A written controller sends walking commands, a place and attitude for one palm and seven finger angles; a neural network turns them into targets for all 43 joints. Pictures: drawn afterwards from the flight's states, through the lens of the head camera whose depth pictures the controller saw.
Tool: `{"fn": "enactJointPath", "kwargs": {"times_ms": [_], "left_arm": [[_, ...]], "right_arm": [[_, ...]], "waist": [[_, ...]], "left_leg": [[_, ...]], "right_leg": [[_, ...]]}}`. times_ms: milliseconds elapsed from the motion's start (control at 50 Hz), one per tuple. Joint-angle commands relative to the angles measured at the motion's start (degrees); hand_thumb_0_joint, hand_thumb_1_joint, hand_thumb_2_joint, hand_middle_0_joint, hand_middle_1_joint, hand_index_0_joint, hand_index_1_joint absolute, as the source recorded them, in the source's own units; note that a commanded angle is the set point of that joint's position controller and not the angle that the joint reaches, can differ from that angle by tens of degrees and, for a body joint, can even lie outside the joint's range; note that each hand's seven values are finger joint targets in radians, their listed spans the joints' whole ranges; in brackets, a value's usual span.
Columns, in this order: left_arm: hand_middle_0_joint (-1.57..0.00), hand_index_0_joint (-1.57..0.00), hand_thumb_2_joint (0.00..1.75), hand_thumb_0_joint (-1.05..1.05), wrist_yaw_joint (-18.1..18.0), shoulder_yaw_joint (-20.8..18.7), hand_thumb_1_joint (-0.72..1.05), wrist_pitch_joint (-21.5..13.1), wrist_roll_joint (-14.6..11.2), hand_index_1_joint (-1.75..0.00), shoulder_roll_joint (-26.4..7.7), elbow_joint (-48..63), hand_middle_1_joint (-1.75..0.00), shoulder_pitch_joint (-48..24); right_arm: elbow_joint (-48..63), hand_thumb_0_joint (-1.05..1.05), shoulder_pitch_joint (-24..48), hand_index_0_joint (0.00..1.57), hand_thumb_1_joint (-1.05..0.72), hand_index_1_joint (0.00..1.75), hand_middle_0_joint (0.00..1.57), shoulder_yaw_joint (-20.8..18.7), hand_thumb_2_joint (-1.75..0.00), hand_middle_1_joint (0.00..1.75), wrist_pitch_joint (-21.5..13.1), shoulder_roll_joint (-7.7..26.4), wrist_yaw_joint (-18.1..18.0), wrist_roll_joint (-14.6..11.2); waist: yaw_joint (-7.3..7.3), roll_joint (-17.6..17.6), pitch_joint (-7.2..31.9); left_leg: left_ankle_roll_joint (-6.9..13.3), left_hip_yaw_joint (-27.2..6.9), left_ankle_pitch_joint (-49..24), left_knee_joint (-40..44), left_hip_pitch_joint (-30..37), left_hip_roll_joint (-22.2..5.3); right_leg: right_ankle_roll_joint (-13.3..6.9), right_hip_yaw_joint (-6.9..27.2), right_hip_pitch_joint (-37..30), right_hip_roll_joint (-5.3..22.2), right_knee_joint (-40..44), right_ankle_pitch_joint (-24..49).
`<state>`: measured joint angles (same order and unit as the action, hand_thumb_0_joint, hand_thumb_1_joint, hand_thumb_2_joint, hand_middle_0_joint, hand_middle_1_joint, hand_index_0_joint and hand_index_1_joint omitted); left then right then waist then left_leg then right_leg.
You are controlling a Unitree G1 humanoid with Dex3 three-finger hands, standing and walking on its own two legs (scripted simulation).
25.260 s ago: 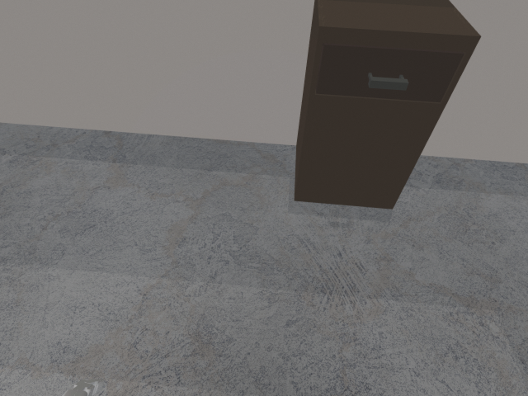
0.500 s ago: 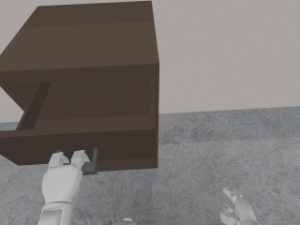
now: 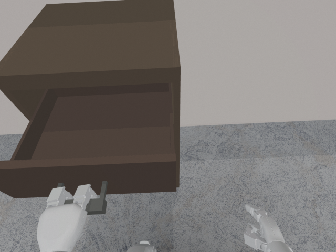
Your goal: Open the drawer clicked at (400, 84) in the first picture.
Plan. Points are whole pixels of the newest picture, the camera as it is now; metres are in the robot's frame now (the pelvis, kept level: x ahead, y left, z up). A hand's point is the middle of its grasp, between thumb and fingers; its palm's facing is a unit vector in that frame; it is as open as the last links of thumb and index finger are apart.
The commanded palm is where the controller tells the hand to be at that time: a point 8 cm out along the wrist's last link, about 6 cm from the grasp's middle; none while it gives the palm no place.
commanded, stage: pull the drawer open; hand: left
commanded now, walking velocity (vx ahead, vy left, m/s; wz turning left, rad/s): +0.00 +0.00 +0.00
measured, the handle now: (79, 196) +0.24 +0.23 +0.00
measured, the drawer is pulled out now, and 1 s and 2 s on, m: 0.24 0.30 0.30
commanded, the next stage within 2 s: open the thumb to release the handle in 0.68 s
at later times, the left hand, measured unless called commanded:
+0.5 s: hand out of the picture +0.13 +0.22 -0.01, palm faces -0.08 -0.12 -0.99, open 6.4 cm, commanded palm +0.08 +0.22 +0.04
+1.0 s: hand out of the picture +0.13 +0.22 -0.02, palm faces -0.03 -0.10 -0.99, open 7.0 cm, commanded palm +0.10 +0.23 +0.04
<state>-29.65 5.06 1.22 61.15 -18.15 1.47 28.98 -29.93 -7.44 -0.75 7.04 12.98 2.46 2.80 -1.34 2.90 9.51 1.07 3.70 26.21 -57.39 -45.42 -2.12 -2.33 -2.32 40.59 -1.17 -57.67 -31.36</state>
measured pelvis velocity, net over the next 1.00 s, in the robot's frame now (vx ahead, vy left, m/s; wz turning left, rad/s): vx -0.01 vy -0.01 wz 0.03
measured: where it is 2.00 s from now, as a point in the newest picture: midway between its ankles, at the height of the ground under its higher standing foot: outside the picture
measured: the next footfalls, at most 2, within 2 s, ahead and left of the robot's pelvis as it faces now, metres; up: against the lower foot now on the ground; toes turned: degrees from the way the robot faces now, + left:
none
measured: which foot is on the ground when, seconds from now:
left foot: down 0.00-1.00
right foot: down 0.00-1.00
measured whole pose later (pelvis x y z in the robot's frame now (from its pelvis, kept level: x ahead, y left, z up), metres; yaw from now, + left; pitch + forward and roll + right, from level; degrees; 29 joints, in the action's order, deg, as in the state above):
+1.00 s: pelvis -0.01 -0.01 -0.02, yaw +1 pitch +16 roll +0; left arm -31.5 0.9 -7.0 60.0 -20.8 7.1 37.6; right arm -29.6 -7.0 -1.7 7.2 13.1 1.9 3.9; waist -3.6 3.2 10.0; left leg 0.0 1.7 26.9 -63.0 -51.7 -2.0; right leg -3.7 -4.2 46.4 -1.1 -64.0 -33.3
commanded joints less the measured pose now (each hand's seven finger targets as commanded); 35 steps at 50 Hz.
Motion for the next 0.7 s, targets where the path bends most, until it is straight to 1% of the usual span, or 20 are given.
{"fn": "enactJointPath", "kwargs": {"times_ms": [0,40,120,180,220,240,260,320,340,360,440,460,480,500,520,540,560,620,660,680], "left_arm": [[-0.4,-0.4,0.9,0.0,-2.8,-6.2,0.9,-0.6,-1.0,-1.35,-6.9,11.1,-1.35,10.9],[-0.4,-0.4,0.9,0.0,-2.9,-6.6,0.9,-1.2,-1.2,-1.35,-7.4,12.7,-1.35,12.4],[-0.4,-0.4,0.9,0.0,-2.5,-7.0,0.9,-2.0,-1.8,-1.35,-7.3,13.7,-1.35,18.2],[-0.4,-0.4,0.9,0.0,-2.5,-8.4,0.9,-3.4,-1.7,-1.35,-8.3,14.8,-1.35,20.6],[-0.4,-0.4,0.9,0.0,-2.5,-8.1,0.9,-3.9,-1.8,-1.35,-7.8,15.9,-1.35,21.8],[-0.4,-0.4,0.9,0.0,-2.7,-9.4,0.9,-4.4,-1.6,-1.35,-9.1,16.3,-1.35,21.6],[-0.4,-0.4,0.9,0.0,-2.7,-9.0,0.9,-4.6,-1.6,-1.35,-8.2,15.6,-1.35,23.1],[-0.4,-0.4,0.9,0.0,-2.8,-10.1,0.9,-5.5,-1.7,-1.35,-9.2,17.1,-1.35,21.6],[-0.4,-0.4,0.9,0.0,-3.2,-11.9,0.9,-5.9,-1.4,-1.35,-10.2,16.5,-1.35,23.6],[-0.4,-0.4,0.9,0.0,-3.0,-9.9,0.9,-5.8,-1.5,-1.35,-8.4,16.2,-1.35,24.6],[-0.4,-0.4,0.9,0.0,-3.0,-12.5,0.9,-6.7,-1.8,-1.35,-10.3,16.7,-1.35,25.7],[-0.4,-0.4,0.9,0.0,-2.8,-10.7,0.9,-6.7,-1.9,-1.35,-8.5,16.8,-1.35,26.7],[-0.4,-0.4,0.9,0.0,-2.6,-11.2,0.9,-6.8,-2.2,-1.35,-9.5,17.7,-1.35,25.6],[-0.4,-0.4,0.9,0.0,-2.7,-11.8,0.9,-6.9,-2.3,-1.35,-9.7,17.4,-1.35,26.1],[-0.4,-0.4,0.9,0.0,-2.9,-13.2,0.9,-6.9,-2.5,-1.35,-10.5,17.2,-1.35,27.3],[-0.4,-0.4,0.9,0.0,-2.9,-12.4,0.9,-7.1,-2.3,-1.35,-10.1,17.2,-1.35,27.8],[-0.4,-0.4,0.9,0.0,-2.6,-10.7,0.9,-6.9,-2.5,-1.35,-8.5,17.3,-1.35,28.1],[-0.4,-0.4,0.9,0.0,-2.7,-12.3,0.9,-7.1,-2.5,-1.35,-9.8,17.5,-1.35,26.8],[-0.4,-0.4,0.9,0.0,-2.5,-10.6,0.9,-7.3,-2.5,-1.35,-8.3,17.2,-1.35,28.3],[-0.4,-0.4,0.9,0.0,-2.5,-11.7,0.9,-7.5,-2.7,-1.35,-9.8,18.1,-1.35,27.5]], "right_arm": [[9.7,0.0,5.7,0.2,-0.9,0.3,0.2,-2.3,-0.9,0.3,-2.6,5.8,0.0,0.0],[10.0,0.0,5.9,0.2,-0.9,0.3,0.2,-2.1,-0.9,0.3,-2.8,5.8,0.4,0.2],[10.8,0.0,6.4,0.2,-0.9,0.3,0.2,-2.0,-0.9,0.3,-2.9,5.4,0.8,0.1],[10.8,0.0,6.4,0.2,-0.9,0.3,0.2,-2.0,-0.9,0.3,-3.0,5.3,1.1,0.5],[11.3,0.0,6.6,0.2,-0.9,0.3,0.2,-2.0,-0.9,0.3,-3.0,5.1,1.2,0.6],[11.1,0.0,6.6,0.2,-0.9,0.3,0.2,-2.0,-0.9,0.3,-3.0,5.2,1.4,0.8],[11.3,0.0,6.5,0.2,-0.9,0.3,0.2,-2.1,-0.9,0.3,-2.9,5.0,1.2,0.7],[11.5,0.0,6.7,0.2,-0.9,0.3,0.2,-2.2,-0.9,0.3,-2.9,5.1,1.1,1.1],[11.4,0.0,6.6,0.2,-0.9,0.3,0.2,-2.1,-0.9,0.3,-2.9,4.8,1.2,1.2],[11.7,0.0,6.5,0.2,-0.9,0.3,0.2,-2.1,-0.9,0.3,-2.9,4.9,1.1,1.2],[11.9,0.0,6.9,0.2,-0.9,0.3,0.2,-2.2,-0.9,0.3,-2.7,4.6,1.2,1.3],[12.1,0.0,6.9,0.2,-0.9,0.3,0.2,-2.3,-0.9,0.3,-2.7,4.6,1.1,1.1],[12.3,0.0,7.1,0.2,-0.9,0.3,0.2,-2.2,-0.9,0.3,-2.6,4.6,1.2,1.4],[12.0,0.0,7.0,0.2,-0.9,0.3,0.2,-2.4,-0.9,0.3,-2.6,4.5,0.9,1.2],[12.1,0.0,7.2,0.2,-0.9,0.3,0.2,-2.2,-0.9,0.3,-2.5,4.4,0.8,1.0],[12.3,0.0,6.9,0.2,-0.9,0.3,0.2,-2.0,-0.9,0.3,-2.5,4.4,1.0,1.3],[12.4,0.0,7.2,0.2,-0.9,0.3,0.2,-2.1,-0.9,0.3,-2.5,4.3,0.9,1.1],[12.4,0.0,7.0,0.2,-0.9,0.3,0.2,-2.2,-0.9,0.3,-2.4,4.3,0.8,1.2],[12.4,0.0,6.8,0.2,-0.9,0.3,0.2,-2.3,-0.9,0.3,-2.6,4.2,1.0,1.1],[12.4,0.0,6.9,0.2,-0.9,0.3,0.2,-2.2,-0.9,0.3,-2.6,4.4,1.1,1.4]], "waist": [[-2.98,-1.9,10.4],[-3.39,-1.6,12.4],[-3.65,-1.1,10.3],[-4.09,-2.1,10.5],[-3.92,-1.1,10.5],[-4.15,-0.9,11.0],[-3.99,-1.1,10.0],[-3.63,-1.1,10.0],[-4.65,-1.4,11.2],[-3.95,-1.6,9.8],[-4.78,-2.3,10.7],[-4.26,-1.9,9.6],[-4.35,-2.6,10.1],[-4.26,-2.1,9.8],[-4.93,-1.2,10.6],[-4.93,-1.5,11.2],[-4.44,-0.9,9.2],[-4.63,-1.6,10.7],[-4.49,-1.5,10.2],[-4.66,-2.0,11.3]], "left_leg": [[0.7,-3.5,-19.6,4.7,14.2,2.9],[0.6,-3.7,-21.1,4.0,15.3,2.8],[0.7,-3.7,-21.4,3.7,13.7,2.9],[0.7,-3.7,-21.3,2.7,13.3,3.1],[0.8,-3.9,-21.6,2.5,13.0,3.0],[0.7,-3.7,-20.7,1.9,13.3,3.2],[0.9,-3.6,-19.8,1.8,12.3,3.2],[0.9,-3.8,-18.3,1.1,11.6,3.4],[0.6,-3.7,-18.6,0.8,12.0,3.5],[0.8,-3.7,-18.1,0.7,11.1,3.5],[0.7,-3.7,-17.5,-0.1,11.0,3.6],[1.0,-3.6,-17.0,0.1,10.2,3.6],[0.8,-3.6,-16.6,-0.5,10.5,3.8],[1.0,-3.4,-16.2,-0.3,9.6,3.7],[0.8,-3.5,-17.0,0.0,9.9,3.6],[0.7,-3.4,-16.8,-0.4,10.5,3.9],[1.0,-3.5,-16.0,0.1,9.5,3.6],[0.9,-3.7,-17.0,-0.1,9.9,3.6],[1.1,-3.5,-16.8,-0.1,9.9,3.6],[0.9,-3.5,-17.1,-0.6,10.4,3.7]], "right_leg": [[-0.8,1.8,-2.0,-1.5,7.6,26.8],[-0.9,2.7,-1.1,-1.4,7.0,27.1],[-1.0,2.4,-1.4,-1.4,6.8,27.8],[-1.0,3.5,-0.3,-1.4,6.2,28.6],[-1.2,3.3,0.1,-1.3,5.9,28.3],[-1.1,4.0,1.1,-1.3,5.8,27.3],[-1.1,3.1,0.7,-1.3,5.8,27.4],[-1.3,4.3,2.1,-1.2,5.8,26.3],[-1.3,4.6,2.4,-1.4,5.3,25.9],[-1.2,3.6,2.4,-1.3,5.2,25.8],[-1.3,4.6,3.5,-1.3,5.2,24.6],[-1.2,3.6,2.9,-1.2,5.2,24.8],[-1.2,4.9,4.1,-1.1,5.6,24.2],[-1.1,4.2,2.8,-1.0,5.6,24.9],[-1.4,4.6,2.0,-1.2,5.5,25.4],[-1.3,5.2,3.4,-1.1,5.4,24.5],[-1.3,3.8,2.8,-1.1,5.5,24.3],[-1.4,4.5,2.7,-1.2,5.4,25.1],[-1.3,3.9,2.6,-1.1,5.4,25.3],[-1.3,5.2,3.2,-0.9,5.7,25.3]]}}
